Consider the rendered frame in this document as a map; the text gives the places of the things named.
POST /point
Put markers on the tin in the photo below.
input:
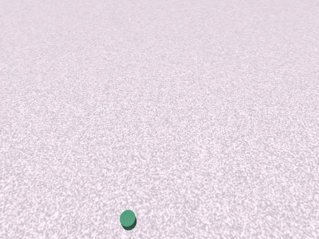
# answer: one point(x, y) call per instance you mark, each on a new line
point(128, 220)

